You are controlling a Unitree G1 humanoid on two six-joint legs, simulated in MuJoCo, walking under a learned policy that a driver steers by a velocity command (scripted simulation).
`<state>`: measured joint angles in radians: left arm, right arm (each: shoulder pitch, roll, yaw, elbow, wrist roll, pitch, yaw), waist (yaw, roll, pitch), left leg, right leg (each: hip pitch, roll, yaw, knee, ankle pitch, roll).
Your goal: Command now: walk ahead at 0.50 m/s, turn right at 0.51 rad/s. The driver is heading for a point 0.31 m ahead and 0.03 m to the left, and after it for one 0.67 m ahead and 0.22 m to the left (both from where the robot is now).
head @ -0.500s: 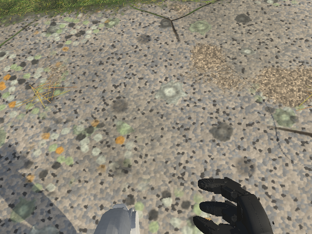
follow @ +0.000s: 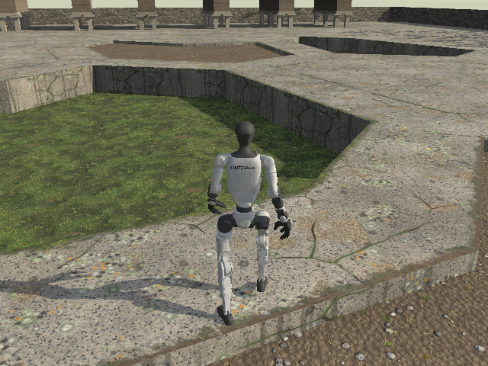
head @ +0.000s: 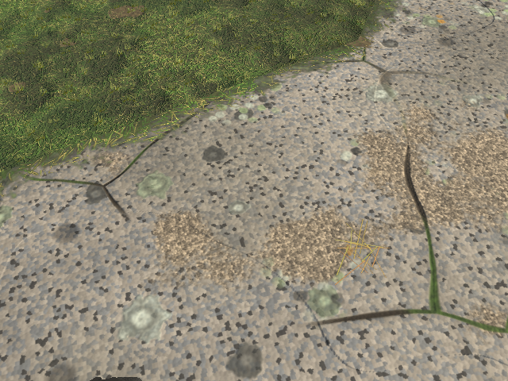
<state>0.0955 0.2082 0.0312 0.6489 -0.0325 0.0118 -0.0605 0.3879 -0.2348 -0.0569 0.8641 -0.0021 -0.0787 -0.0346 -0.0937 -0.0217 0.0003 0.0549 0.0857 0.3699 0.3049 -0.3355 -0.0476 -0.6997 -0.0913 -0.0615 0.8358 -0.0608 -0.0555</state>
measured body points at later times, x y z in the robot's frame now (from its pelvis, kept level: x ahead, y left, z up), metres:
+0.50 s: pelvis +0.20 -0.04 +0.01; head +0.22 -0.05 +0.46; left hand +0.31 +0.23 -0.10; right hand +0.35 -0.28 -0.12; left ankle +0.27 +0.12 -0.69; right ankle +0.18 -0.12 -0.74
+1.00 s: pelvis +0.30 -0.01 +0.00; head +0.32 +0.00 +0.45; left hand +0.41 +0.30 -0.08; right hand +0.50 -0.24 -0.09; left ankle +0.26 +0.09 -0.74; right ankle +0.38 -0.13 -0.72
